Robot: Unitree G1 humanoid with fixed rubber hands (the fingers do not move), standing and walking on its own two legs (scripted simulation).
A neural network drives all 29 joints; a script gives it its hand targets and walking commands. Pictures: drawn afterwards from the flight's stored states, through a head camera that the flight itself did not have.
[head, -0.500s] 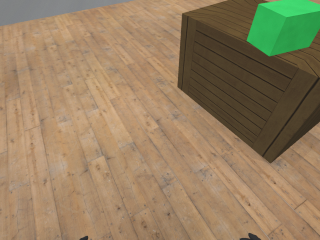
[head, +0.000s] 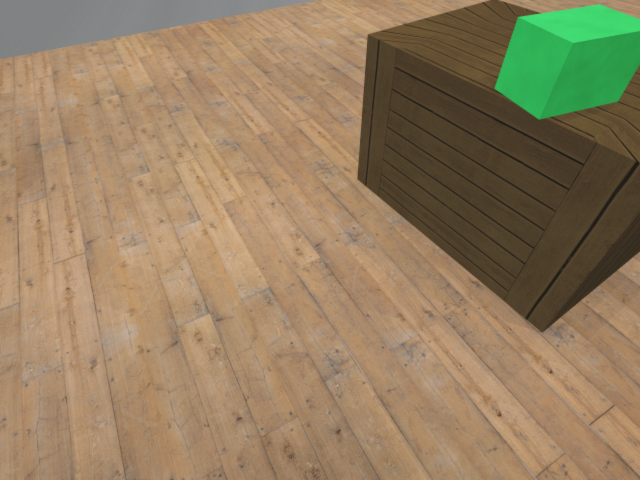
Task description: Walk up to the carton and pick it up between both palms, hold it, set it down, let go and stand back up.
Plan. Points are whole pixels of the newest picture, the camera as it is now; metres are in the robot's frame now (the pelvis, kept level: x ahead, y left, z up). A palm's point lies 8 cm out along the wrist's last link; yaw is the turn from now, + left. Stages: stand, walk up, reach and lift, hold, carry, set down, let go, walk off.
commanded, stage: walk up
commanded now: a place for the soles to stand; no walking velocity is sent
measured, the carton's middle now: (569, 60) +1.13 -0.66 +0.03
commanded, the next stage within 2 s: none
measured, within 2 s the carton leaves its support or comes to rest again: neither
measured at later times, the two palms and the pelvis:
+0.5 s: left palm out of the picture +0.16 +0.21 -0.11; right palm out of the picture +0.12 -0.34 -0.14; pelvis +0.09 -0.05 -0.02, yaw -17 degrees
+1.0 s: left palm (299, 256) +0.54 +0.06 -0.10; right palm out of the picture +0.13 -0.29 -0.15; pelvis +0.29 -0.08 -0.02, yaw -35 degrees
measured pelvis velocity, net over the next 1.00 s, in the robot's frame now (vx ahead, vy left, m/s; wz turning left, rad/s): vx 0.29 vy -0.08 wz -0.61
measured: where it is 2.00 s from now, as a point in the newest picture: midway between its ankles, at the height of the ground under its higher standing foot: (391, 337)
